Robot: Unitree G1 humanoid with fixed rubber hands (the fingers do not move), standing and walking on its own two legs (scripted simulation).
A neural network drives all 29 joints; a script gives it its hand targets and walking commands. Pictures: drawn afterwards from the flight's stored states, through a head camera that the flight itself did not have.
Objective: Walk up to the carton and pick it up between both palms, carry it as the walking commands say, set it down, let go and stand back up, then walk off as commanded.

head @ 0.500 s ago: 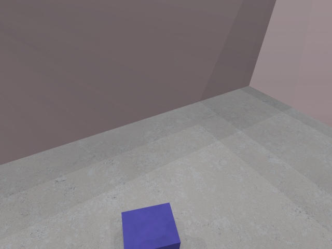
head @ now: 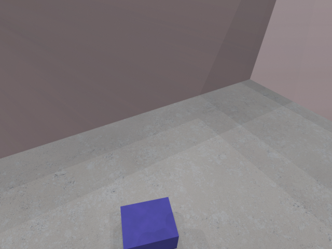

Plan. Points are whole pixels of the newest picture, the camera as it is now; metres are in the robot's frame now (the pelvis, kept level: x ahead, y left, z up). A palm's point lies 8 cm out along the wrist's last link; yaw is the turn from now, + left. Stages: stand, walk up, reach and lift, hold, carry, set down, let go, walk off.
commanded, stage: stand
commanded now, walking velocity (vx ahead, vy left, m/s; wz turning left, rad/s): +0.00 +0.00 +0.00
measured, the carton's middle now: (148, 227) +0.51 +0.07 -0.69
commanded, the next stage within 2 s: walk off in 0.52 s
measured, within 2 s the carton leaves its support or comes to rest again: neither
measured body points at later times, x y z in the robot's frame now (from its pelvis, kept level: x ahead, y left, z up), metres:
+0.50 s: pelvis +0.00 +0.00 +0.00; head -0.02 +0.01 +0.45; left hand +0.07 +0.29 -0.13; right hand +0.08 -0.29 -0.12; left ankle +0.04 +0.10 -0.74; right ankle +0.02 -0.11 -0.74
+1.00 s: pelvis +0.00 -0.01 +0.00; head +0.00 +0.00 +0.45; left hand +0.06 +0.26 -0.15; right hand +0.06 -0.28 -0.14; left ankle +0.04 +0.10 -0.74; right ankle +0.02 -0.11 -0.74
